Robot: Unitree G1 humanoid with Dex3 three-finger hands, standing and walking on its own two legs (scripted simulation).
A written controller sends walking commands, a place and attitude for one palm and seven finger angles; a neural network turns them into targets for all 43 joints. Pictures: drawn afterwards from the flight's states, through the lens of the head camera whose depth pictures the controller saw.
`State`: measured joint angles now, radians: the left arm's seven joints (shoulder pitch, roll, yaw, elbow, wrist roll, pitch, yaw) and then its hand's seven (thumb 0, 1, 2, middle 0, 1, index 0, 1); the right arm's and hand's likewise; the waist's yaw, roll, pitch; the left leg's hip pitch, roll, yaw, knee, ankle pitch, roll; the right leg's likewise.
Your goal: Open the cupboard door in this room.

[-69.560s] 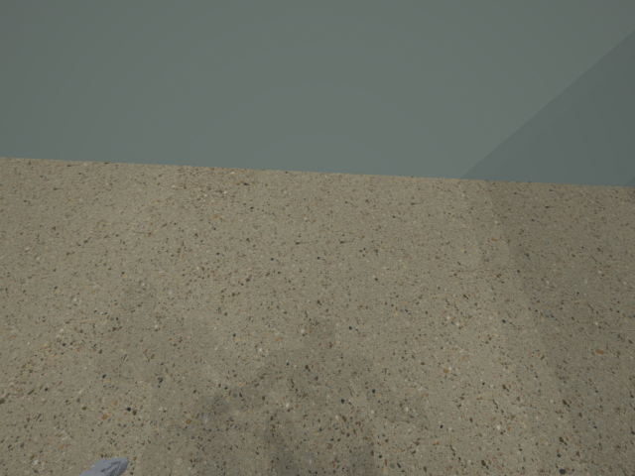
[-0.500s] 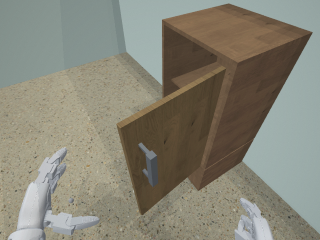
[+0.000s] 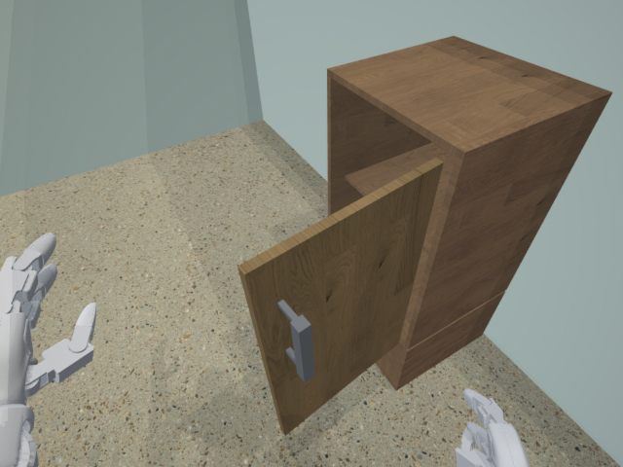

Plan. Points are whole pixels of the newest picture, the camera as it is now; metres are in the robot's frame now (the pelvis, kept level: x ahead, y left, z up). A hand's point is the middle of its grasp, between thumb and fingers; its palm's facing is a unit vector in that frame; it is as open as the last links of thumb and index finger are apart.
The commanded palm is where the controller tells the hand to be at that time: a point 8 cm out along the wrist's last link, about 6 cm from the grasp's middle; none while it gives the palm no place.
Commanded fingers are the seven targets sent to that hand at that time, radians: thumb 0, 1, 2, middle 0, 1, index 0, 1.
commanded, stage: draw the hand back to the body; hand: left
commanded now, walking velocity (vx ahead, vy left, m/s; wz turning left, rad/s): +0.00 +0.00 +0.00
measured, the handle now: (295, 341) +0.32 +0.08 -0.05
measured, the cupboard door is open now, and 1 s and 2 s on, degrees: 98 98 98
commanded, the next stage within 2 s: step back with the hand held close in 0.38 s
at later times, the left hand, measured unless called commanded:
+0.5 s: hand (87, 349) +0.18 +0.25 +0.15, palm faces +0.45 -0.80 -0.40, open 7.4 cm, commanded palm +0.13 +0.28 +0.17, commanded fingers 0.00 0.90 0.90 -0.20 -0.30 -0.20 -0.30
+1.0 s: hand (41, 388) +0.13 +0.26 +0.15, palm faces +0.39 -0.77 -0.50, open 7.4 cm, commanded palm +0.08 +0.30 +0.17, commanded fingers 0.00 0.90 0.90 -0.20 -0.30 -0.20 -0.30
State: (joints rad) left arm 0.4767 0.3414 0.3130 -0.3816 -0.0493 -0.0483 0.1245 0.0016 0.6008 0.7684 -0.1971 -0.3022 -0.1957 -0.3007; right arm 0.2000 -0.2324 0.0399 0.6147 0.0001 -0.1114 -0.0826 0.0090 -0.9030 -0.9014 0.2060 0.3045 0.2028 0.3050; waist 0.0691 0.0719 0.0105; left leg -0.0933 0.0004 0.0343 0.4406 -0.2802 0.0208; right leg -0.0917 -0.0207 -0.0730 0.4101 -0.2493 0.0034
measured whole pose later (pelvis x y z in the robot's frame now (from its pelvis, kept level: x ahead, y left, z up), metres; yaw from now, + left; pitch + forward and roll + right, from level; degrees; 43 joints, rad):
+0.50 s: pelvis -0.01 -0.02 +0.00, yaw -1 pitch -5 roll -1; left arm 0.47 0.33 0.32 -0.35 -0.06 -0.08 0.12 0.01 0.89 0.90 -0.21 -0.30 -0.21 -0.30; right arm 0.20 -0.23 0.01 0.66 0.00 -0.11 -0.09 0.01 -0.90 -0.90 0.20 0.30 0.20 0.30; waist 0.06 0.08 0.03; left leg -0.06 0.03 0.04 0.40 -0.25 0.00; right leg -0.06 0.01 -0.07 0.36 -0.21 -0.02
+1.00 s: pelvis -0.07 +0.00 -0.01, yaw -1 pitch -1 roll -1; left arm 0.56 0.41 0.40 -0.48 -0.04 -0.15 0.15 0.01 0.89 0.90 -0.21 -0.30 -0.21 -0.30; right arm 0.18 -0.23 -0.01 0.57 0.01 -0.01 -0.10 0.01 -0.90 -0.90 0.20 0.30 0.20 0.30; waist 0.00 0.03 0.03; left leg -0.29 0.00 0.05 0.50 -0.20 0.03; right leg -0.29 -0.02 -0.06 0.46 -0.15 0.01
